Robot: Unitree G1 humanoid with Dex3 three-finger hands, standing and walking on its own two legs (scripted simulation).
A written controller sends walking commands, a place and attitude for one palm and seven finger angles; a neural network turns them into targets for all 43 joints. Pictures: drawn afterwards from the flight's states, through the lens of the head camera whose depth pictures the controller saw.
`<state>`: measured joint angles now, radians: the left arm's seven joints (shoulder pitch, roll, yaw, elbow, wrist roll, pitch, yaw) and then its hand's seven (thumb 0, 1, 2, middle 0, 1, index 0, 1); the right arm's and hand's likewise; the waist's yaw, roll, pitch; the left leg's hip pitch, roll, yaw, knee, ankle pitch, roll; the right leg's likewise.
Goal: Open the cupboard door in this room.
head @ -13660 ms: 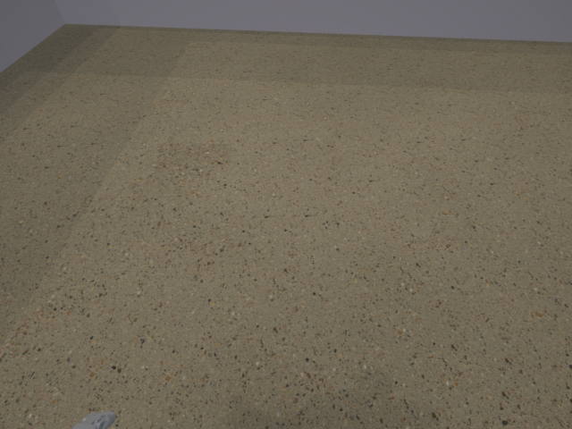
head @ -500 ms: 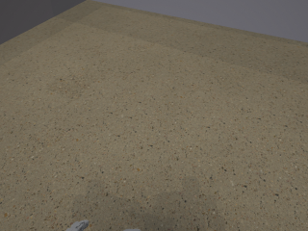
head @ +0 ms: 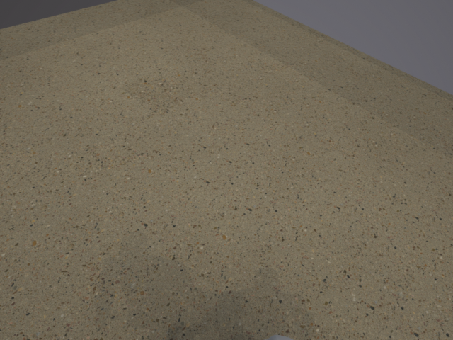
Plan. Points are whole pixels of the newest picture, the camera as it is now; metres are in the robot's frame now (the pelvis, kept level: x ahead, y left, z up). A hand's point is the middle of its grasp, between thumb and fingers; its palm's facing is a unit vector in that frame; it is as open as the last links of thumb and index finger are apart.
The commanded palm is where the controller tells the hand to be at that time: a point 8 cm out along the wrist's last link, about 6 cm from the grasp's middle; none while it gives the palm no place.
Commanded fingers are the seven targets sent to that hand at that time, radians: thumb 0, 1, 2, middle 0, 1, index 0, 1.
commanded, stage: turn or walk to find it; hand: left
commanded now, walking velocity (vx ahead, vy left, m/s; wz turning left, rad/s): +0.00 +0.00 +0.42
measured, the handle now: out of the picture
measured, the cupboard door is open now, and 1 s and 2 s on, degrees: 0 0 0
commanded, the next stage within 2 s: none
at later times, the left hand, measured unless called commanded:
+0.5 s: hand out of the picture +0.03 +0.16 -0.14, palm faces +0.21 -0.94 -0.27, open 7.3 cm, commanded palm none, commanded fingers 0.00 0.90 0.90 -0.20 -0.30 -0.20 -0.30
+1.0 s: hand out of the picture -0.14 +0.20 -0.17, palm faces +0.47 -0.85 -0.25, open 7.4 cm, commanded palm none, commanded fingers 0.00 0.90 0.90 -0.20 -0.30 -0.20 -0.30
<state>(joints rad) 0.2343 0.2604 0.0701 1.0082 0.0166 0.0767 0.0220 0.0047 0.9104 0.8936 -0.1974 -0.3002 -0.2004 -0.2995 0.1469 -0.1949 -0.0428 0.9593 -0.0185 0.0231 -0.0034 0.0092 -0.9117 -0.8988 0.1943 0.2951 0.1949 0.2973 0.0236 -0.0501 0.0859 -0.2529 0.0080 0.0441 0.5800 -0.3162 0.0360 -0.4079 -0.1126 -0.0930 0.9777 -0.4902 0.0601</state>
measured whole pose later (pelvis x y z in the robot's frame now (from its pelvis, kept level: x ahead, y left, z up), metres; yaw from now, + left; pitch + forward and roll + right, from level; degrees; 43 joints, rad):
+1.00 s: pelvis -0.07 -0.01 +0.01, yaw +25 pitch -1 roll -1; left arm 0.22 0.27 0.07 1.01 0.01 0.07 0.01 0.01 0.91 0.89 -0.20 -0.30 -0.20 -0.30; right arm 0.13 -0.19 -0.04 0.96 -0.02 0.02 -0.01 0.01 -0.91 -0.90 0.20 0.30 0.20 0.30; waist 0.03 -0.04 0.08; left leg -0.22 0.00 0.02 0.51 -0.28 0.03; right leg -0.44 -0.10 -0.07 1.04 -0.45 0.07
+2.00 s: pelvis -0.13 -0.05 +0.01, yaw +50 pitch +0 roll -1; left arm 0.18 0.25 0.06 0.97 0.01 0.06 0.01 0.00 0.91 0.89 -0.19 -0.30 -0.20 -0.30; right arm 0.16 -0.18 -0.04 0.96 -0.02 0.02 -0.01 0.01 -0.91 -0.90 0.20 0.30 0.20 0.30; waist 0.01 -0.02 0.07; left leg -0.23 -0.02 -0.01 0.45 -0.21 0.04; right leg -0.43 -0.08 -0.03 1.00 -0.41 0.09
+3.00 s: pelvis -0.15 -0.11 +0.01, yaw +76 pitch +0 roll +0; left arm 0.16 0.24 0.06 0.95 0.01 0.05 0.01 0.00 0.91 0.89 -0.19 -0.30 -0.20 -0.30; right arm 0.15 -0.19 -0.04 0.95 -0.02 0.03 0.00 0.01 -0.91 -0.90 0.20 0.30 0.20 0.30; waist 0.01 0.00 0.07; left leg -0.23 -0.02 -0.05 0.48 -0.24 0.01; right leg -0.40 -0.07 -0.03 0.88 -0.44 0.08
